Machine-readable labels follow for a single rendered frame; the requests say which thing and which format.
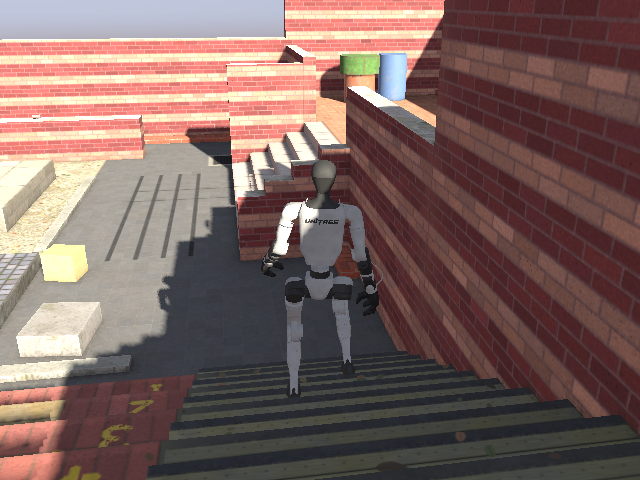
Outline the left robot shin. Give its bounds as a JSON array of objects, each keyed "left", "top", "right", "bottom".
[{"left": 287, "top": 324, "right": 301, "bottom": 395}]

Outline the left robot hand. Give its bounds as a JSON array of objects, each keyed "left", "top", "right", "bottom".
[{"left": 261, "top": 255, "right": 284, "bottom": 277}]

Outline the robot left upper arm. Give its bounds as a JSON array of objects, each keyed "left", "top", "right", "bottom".
[{"left": 272, "top": 202, "right": 302, "bottom": 255}]

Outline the right robot hand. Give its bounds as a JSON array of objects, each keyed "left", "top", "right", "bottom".
[{"left": 356, "top": 291, "right": 379, "bottom": 316}]

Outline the right robot forearm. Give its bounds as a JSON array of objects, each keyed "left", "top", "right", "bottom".
[{"left": 357, "top": 247, "right": 377, "bottom": 294}]

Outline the left robot forearm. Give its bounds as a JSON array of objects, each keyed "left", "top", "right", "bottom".
[{"left": 263, "top": 240, "right": 282, "bottom": 267}]

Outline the right robot thigh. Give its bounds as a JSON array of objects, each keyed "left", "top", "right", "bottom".
[{"left": 332, "top": 276, "right": 353, "bottom": 314}]

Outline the robot right upper arm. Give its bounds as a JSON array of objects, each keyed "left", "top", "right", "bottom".
[{"left": 343, "top": 204, "right": 367, "bottom": 262}]

